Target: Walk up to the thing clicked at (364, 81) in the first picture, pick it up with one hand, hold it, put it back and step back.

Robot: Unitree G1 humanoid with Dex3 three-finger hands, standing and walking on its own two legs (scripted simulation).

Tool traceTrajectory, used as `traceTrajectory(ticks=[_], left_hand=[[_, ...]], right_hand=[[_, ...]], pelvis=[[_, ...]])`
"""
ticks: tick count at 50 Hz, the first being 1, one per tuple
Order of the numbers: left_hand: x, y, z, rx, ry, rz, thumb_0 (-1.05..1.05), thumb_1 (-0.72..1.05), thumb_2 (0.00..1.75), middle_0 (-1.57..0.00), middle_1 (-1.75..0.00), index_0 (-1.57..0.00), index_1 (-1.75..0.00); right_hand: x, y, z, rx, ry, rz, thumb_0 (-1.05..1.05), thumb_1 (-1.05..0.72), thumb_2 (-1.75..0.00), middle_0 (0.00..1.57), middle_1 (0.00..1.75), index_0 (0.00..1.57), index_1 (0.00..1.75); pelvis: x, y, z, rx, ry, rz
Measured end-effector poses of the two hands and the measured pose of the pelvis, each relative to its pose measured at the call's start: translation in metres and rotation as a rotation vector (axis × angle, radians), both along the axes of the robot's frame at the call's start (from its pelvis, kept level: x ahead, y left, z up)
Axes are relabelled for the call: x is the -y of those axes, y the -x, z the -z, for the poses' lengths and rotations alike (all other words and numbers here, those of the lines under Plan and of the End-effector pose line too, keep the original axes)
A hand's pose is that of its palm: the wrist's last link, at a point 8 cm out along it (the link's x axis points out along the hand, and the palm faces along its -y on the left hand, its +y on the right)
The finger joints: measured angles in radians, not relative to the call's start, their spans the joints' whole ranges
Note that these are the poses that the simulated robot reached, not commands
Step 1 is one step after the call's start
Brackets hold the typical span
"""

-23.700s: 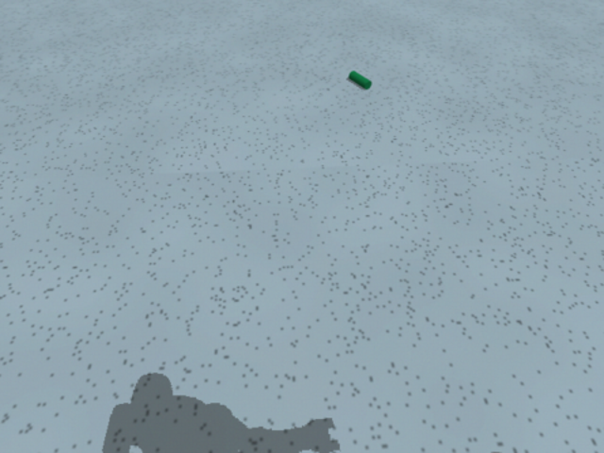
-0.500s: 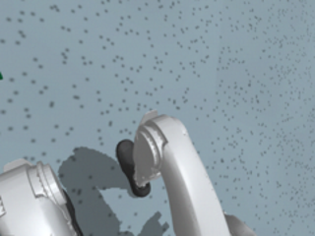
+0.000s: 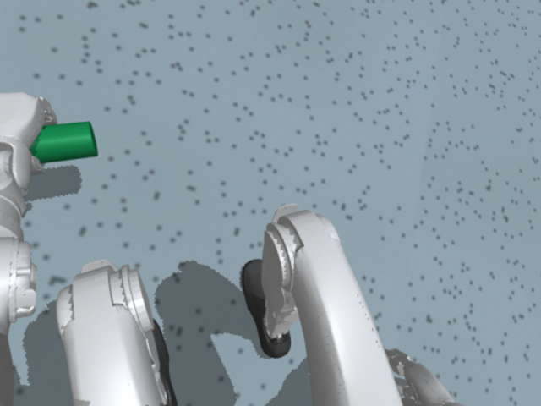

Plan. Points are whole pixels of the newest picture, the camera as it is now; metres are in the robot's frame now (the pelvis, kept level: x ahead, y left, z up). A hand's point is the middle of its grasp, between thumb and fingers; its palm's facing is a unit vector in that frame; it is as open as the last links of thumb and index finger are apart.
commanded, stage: lift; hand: left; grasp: from above
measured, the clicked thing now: (37, 145) +0.52 +0.22 -0.21
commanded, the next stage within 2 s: hold in 1.76 s
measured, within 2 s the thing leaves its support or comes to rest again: neither
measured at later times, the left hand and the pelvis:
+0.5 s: hand out of the picture +0.48 +0.25 -0.08, palm faces -0.46 -0.05 -0.89, open 8.3 cm; pelvis +0.01 +0.00 +0.05, yaw +3 degrees
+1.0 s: hand out of the picture +0.41 +0.25 +0.11, palm faces -0.43 -0.08 -0.90, open 8.4 cm; pelvis +0.02 +0.00 +0.21, yaw +5 degrees
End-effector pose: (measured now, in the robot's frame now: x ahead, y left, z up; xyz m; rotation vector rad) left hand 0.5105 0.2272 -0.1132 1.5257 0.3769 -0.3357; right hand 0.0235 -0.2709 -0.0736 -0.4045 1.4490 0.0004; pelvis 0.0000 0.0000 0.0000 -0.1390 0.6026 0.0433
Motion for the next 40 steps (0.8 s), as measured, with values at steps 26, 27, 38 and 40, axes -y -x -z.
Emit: traceTrajectory(ticks=[26,27,38,40], left_hand=[[-0.023,0.031,-0.096,-0.021,0.006,-0.062,-0.01,0.27,0.16,-0.93,-0.22,-0.93,-0.20],[-0.024,0.035,-0.102,-0.020,0.006,-0.060,-0.01,0.27,0.17,-0.93,-0.22,-0.93,-0.20],[-0.029,0.074,-0.176,0.003,0.023,-0.063,-0.01,0.25,0.21,-0.93,-0.23,-0.93,-0.21],[-0.029,0.080,-0.193,0.007,0.022,-0.069,-0.01,0.25,0.22,-0.93,-0.22,-0.93,-0.22]], right_hand=[[0.006,-0.022,-0.034,0.039,0.035,0.127,0.01,-0.91,-0.91,0.21,0.30,0.20,0.30],[0.006,-0.026,-0.037,0.049,0.037,0.126,0.01,-0.91,-0.91,0.21,0.30,0.20,0.30],[0.002,-0.077,-0.088,0.197,0.040,0.125,0.01,-0.91,-0.91,0.21,0.30,0.20,0.30],[0.000,-0.086,-0.100,0.225,0.036,0.132,0.01,-0.91,-0.91,0.21,0.30,0.20,0.30]], pelvis=[[-0.003,-0.005,-0.058,-0.038,-0.040,-0.021],[-0.003,-0.005,-0.062,-0.036,-0.042,-0.022],[-0.004,-0.006,-0.119,0.001,-0.061,-0.030],[-0.004,-0.008,-0.133,0.012,-0.066,-0.031]])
